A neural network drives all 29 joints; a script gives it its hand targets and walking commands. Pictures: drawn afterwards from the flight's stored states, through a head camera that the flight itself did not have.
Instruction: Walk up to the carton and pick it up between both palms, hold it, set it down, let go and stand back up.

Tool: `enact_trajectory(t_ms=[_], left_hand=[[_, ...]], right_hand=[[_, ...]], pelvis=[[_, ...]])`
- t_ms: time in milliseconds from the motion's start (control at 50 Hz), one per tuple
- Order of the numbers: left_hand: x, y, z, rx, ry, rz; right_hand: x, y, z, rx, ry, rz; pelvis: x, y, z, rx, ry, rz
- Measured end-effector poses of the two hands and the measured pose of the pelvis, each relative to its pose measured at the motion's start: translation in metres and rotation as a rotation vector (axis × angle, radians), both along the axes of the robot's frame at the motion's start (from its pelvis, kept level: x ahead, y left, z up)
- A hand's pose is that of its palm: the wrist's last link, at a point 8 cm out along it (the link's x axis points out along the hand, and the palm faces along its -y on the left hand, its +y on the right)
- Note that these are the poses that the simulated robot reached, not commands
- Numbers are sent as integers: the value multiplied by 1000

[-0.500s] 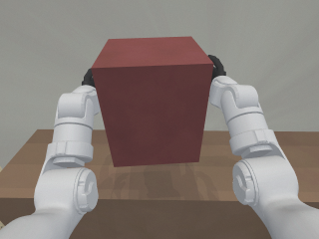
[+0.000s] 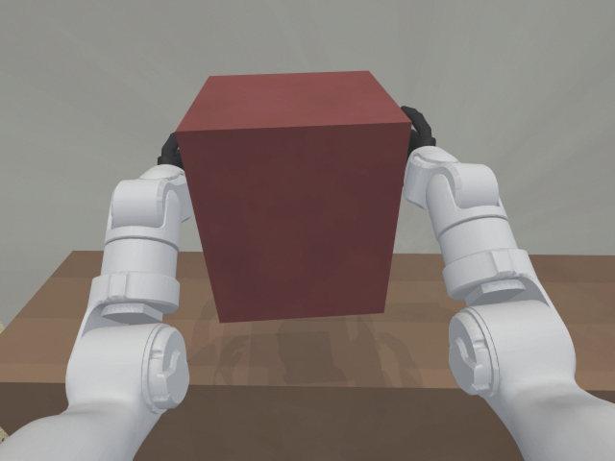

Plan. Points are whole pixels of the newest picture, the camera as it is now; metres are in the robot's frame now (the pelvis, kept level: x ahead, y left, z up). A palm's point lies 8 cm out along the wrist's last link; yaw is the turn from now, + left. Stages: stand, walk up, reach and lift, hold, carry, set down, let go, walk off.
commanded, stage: hold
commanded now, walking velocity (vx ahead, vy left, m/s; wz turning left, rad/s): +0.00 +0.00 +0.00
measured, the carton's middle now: (296, 193) +0.38 +0.01 +0.24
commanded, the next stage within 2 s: set down in 0.18 s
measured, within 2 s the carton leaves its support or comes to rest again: neither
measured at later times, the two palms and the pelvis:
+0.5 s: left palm (173, 180) +0.39 +0.16 +0.26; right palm (411, 168) +0.39 -0.14 +0.27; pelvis +0.00 +0.00 +0.00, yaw +0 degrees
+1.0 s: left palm (177, 201) +0.42 +0.18 +0.21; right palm (390, 183) +0.43 -0.12 +0.23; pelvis +0.01 +0.00 +0.00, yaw +0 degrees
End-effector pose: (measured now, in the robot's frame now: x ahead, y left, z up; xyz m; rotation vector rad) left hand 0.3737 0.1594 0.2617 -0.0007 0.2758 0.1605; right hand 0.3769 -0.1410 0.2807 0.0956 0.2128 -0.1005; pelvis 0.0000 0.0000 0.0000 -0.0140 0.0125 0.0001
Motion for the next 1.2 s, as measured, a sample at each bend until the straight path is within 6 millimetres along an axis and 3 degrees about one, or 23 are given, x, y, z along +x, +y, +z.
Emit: enact_trajectory(t_ms=[260,440,580,700,920,1200], left_hand=[[-6,2,2,-2,-4,-2],[7,4,6,17,-63,-10],[23,7,-22,30,-6,-13],[37,10,-44,23,-4,-14],[45,16,-45,26,-41,23],[42,15,-68,19,9,24]], right_hand=[[-6,2,3,0,-3,-2],[4,3,2,9,-63,-8],[20,7,-29,-7,-9,-3],[35,10,-44,-8,-9,-6],[50,16,-47,-26,-48,28],[48,15,-68,-52,-1,34]], pelvis=[[-4,2,0,-2,-7,0],[-2,1,0,-1,-8,0],[0,-1,0,1,-15,0],[3,-1,0,1,-10,0],[14,0,1,-1,-1,4],[14,0,1,-1,-2,4]])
